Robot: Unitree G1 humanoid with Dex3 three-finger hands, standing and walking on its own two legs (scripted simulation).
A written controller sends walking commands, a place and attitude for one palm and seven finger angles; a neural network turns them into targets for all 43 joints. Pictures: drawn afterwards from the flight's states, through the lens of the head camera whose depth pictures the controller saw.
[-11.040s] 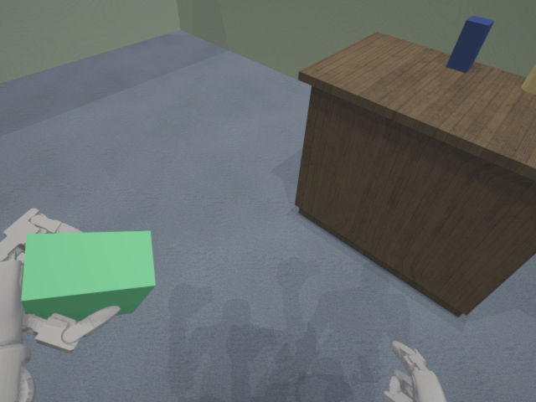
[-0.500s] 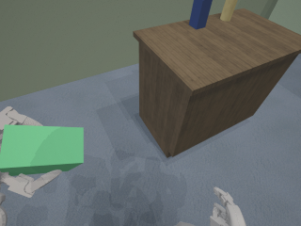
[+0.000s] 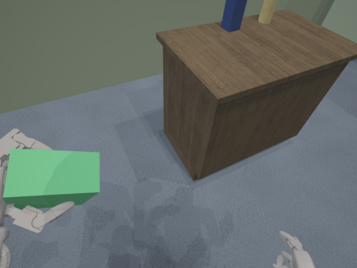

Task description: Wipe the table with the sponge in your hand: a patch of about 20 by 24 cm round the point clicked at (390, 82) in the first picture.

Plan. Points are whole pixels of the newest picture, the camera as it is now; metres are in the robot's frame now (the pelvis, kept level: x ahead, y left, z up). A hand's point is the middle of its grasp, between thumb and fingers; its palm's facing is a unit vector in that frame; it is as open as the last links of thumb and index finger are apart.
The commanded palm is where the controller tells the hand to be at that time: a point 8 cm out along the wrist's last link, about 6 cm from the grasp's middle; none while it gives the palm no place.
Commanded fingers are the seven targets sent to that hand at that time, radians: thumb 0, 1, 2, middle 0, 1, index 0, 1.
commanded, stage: take the last steps up to it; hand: left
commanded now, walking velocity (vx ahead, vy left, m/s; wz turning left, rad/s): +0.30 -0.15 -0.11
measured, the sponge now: (65, 181) +0.23 +0.21 +0.14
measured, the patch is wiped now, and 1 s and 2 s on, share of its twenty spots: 0.00 0.00 0.00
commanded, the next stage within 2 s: none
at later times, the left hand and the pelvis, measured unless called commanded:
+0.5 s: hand (137, 142) +0.31 +0.10 +0.15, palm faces +0.24 -0.82 -0.51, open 10.7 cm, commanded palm +0.24 +0.16 +0.17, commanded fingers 0.00 0.10 1.30 -1.20 -1.60 -1.20 -1.60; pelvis +0.06 -0.10 -0.02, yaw -5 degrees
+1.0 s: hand (181, 104) +0.40 +0.02 +0.17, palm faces +0.32 -0.83 -0.46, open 10.7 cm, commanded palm +0.35 +0.07 +0.17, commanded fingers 0.00 0.10 1.30 -1.20 -1.60 -1.20 -1.60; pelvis +0.17 -0.20 +0.00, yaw -4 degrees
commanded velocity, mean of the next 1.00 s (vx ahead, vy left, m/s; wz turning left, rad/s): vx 0.30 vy -0.15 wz -0.02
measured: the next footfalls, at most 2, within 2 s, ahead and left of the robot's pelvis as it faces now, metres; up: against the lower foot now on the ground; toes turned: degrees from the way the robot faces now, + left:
left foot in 0.02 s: +0.01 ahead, +0.12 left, +0.00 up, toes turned +7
right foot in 0.36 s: +0.18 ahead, -0.19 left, +0.00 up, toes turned -12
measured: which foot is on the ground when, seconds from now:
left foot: up 0.00-0.00, down 0.02-0.36, up 0.38-0.72, down 0.74-1.00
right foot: down 0.00-0.02, up 0.04-0.34, down 0.36-0.76, up 0.78-1.00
